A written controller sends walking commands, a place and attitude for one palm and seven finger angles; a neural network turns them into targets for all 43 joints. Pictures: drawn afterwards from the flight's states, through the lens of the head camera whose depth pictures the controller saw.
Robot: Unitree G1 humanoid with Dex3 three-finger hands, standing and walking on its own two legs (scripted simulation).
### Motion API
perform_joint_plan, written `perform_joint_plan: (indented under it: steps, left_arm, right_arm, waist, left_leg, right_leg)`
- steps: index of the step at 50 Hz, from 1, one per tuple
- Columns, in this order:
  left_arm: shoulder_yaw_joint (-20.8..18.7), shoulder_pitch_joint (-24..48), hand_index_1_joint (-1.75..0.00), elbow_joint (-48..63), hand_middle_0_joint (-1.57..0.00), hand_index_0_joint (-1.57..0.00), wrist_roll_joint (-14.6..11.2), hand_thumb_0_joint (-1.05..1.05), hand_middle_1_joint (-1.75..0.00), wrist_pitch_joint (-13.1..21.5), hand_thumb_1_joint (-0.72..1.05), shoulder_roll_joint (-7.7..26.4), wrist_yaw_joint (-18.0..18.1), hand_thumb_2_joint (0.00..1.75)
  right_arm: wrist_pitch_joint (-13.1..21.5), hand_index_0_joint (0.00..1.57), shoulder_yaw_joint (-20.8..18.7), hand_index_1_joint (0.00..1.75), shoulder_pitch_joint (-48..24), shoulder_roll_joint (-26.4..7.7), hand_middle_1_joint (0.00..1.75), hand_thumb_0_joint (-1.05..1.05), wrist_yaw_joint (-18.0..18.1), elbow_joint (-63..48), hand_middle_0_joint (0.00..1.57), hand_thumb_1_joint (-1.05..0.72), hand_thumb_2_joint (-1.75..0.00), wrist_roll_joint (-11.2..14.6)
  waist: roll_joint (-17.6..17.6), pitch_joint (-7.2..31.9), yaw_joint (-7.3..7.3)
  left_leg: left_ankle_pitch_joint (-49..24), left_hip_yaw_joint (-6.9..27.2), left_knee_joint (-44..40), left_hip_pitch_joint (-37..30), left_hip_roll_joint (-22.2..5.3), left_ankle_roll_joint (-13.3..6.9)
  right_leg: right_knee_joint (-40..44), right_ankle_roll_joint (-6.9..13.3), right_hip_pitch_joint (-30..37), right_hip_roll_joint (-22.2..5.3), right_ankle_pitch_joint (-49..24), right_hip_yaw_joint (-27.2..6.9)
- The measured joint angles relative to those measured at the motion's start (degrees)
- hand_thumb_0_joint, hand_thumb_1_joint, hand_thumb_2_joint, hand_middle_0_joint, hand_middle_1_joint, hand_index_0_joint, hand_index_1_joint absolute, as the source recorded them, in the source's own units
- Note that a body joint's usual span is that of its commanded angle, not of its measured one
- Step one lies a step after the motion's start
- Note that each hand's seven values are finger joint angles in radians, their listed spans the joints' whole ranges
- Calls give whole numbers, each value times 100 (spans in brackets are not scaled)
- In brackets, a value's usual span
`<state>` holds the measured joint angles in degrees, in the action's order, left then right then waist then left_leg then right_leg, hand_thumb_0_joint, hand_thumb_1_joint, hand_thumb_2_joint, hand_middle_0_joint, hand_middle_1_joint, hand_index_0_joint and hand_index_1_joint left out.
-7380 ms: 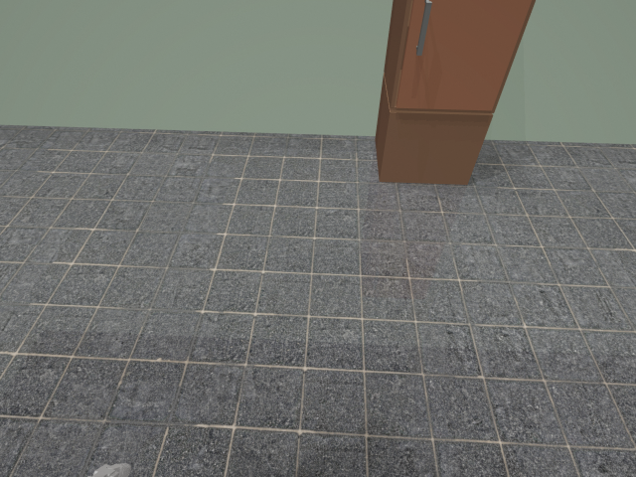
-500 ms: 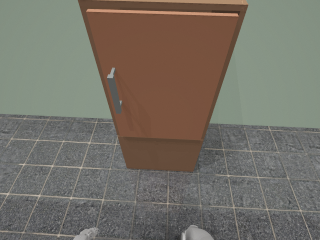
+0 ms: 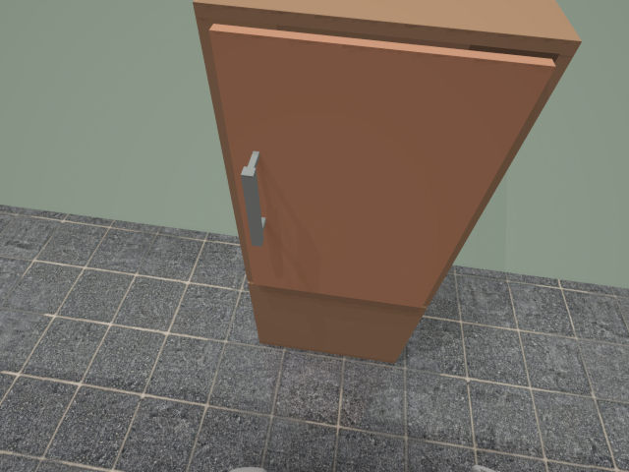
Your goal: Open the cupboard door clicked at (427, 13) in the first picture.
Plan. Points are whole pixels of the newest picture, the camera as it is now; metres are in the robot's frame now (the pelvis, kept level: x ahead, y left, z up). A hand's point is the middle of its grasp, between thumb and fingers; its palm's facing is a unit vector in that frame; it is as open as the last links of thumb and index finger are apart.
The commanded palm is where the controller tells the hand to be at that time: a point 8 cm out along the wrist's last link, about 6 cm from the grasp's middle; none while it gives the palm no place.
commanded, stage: come to a stop and stand still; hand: left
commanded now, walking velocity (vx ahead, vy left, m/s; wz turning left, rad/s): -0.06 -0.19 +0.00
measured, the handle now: (256, 202) +0.51 +0.14 +0.00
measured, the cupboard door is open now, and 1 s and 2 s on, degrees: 0 0 0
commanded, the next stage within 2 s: look again from close up in 0.84 s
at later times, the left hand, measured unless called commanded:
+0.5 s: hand out of the picture -0.02 +0.14 -0.15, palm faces -0.01 -0.97 -0.23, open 7.4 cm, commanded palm none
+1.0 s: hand out of the picture -0.06 +0.10 -0.16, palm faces +0.00 -0.99 -0.15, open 7.4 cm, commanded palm none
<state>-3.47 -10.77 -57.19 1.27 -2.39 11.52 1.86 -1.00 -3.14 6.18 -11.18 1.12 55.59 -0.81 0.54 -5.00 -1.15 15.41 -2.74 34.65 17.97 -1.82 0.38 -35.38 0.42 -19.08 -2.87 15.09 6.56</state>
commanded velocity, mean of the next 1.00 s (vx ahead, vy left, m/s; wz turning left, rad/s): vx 0.00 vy -0.02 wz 0.00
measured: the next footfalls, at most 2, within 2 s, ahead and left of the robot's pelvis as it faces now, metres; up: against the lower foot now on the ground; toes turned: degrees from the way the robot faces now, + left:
right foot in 0.42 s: -0.04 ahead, -0.15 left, +0.00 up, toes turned -4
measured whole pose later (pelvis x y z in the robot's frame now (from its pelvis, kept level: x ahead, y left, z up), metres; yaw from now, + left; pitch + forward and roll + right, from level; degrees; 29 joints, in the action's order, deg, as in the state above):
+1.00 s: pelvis -0.05 -0.05 +0.01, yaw -2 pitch +0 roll -1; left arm -0.1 -17.7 -64.6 0.9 1.1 5.1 2.5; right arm -0.6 -0.7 17.7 -6.9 1.4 64.5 -0.8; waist -1.7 -2.4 0.8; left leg 15.1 0.5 32.1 17.1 -4.9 2.2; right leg -26.1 1.3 -9.2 1.4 16.5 3.3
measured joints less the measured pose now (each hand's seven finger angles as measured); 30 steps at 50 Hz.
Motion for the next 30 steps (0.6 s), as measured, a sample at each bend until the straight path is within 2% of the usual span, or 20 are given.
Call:
perform_joint_plan:
  steps: [1, 3, 6, 9, 12, 17, 21, 23, 25, 29, 30]
  left_arm:
    - [-8, 8, -30, -1, -20, -20, -21, 0, -30, -34, 91, 48, 3, 90]
    - [-13, -10, -30, 8, -20, -20, -23, 0, -30, -105, 91, 104, 19, 90]
    - [-39, -82, -30, -4, -20, -20, -22, 0, -30, -105, 91, 154, -23, 90]
    - [-41, -220, -30, -31, -20, -20, -24, 0, -30, -100, 91, 174, -66, 90]
    - [-21, -334, -30, -108, -20, -20, -25, 0, -30, -131, 91, 152, -89, 90]
    - [64, -351, -29, -273, -20, -19, -44, 1, -30, -131, 91, 40, -101, 90]
    - [140, -359, -30, -335, -20, -19, -39, 0, -30, 42, 91, -59, -74, 90]
    - [202, -364, -29, -437, -20, -19, -32, 0, -30, 78, 91, -215, -61, 90]
    - [238, -445, -30, -473, -20, -20, -36, 0, -30, 102, 90, -317, -57, 90]
    - [270, -562, -30, -604, -20, -20, -63, 1, -30, 116, 92, -410, -25, 90]
    - [273, -556, -30, -647, -20, -20, -73, 1, -30, 122, 92, -412, -23, 90]
  right_arm:
    - [9, 20, 24, 30, -6, 49, 30, 0, -5, -12, 19, -92, -90, -23]
    - [11, 20, 104, 30, 7, 135, 30, 0, 20, -35, 19, -92, -90, -59]
    - [9, 20, 193, 30, 47, 253, 30, 0, 67, -35, 20, -91, -90, -75]
    - [26, 20, 226, 30, 96, 341, 30, 0, 81, -13, 20, -91, -90, -52]
    - [56, 20, 209, 30, 175, 382, 30, 0, 82, 22, 20, -91, -90, -37]
    - [46, 20, 116, 30, 348, 278, 30, 0, 51, 170, 20, -92, -90, -49]
    - [-24, 20, 50, 30, 580, 174, 30, 0, 14, 389, 20, -91, -90, -7]
    - [-105, 20, 24, 30, 714, 73, 30, 0, 1, 533, 20, -91, -90, 5]
    - [-173, 20, 40, 30, 891, 40, 30, 0, -18, 659, 20, -91, -90, -22]
    - [-81, 20, 99, 30, 1223, 36, 30, 0, -4, 839, 20, -91, -90, -34]
    - [-51, 20, 112, 30, 1282, 59, 30, 0, 17, 901, 20, -91, -90, -35]
  waist:
    - [103, -16, -28]
    - [181, -10, -59]
    - [210, 37, -57]
    - [214, 119, -46]
    - [166, 187, 12]
    - [30, 267, 174]
    - [2, 346, 199]
    - [-210, 348, 251]
    - [-261, 443, 236]
    - [-343, 535, 271]
    - [-349, 525, 313]
  left_leg:
    - [18, -40, 41, 5, 43, -115]
    - [22, -67, -6, -16, 34, -199]
    - [-206, -58, -381, -116, -4, -200]
    - [-436, -95, -729, -188, -45, -199]
    - [-590, -133, -942, -228, -94, -175]
    - [-772, -157, -1070, -189, -142, -90]
    - [-779, -200, -847, -11, -102, 64]
    - [-452, -64, -718, -15, -158, 111]
    - [-129, 20, -596, -20, -155, 95]
    - [-457, 185, -735, -308, -235, 59]
    - [-450, 238, -821, -351, -258, 141]
  right_leg:
    - [-285, -43, -93, -8, 438, -106]
    - [-1161, -100, -343, 168, 1204, -445]
    - [-2310, -188, -599, 356, 1201, -735]
    - [-2622, -280, -568, 335, 1043, -801]
    - [-2217, -326, -286, 223, 1090, -768]
    - [-773, -261, 378, 71, 1224, -617]
    - [792, -110, 973, 13, 311, -541]
    - [749, -60, 1012, 106, 207, -458]
    - [833, -18, 1051, 142, 200, -446]
    - [851, 59, 1018, 305, 183, -421]
    - [800, 73, 991, 336, 214, -379]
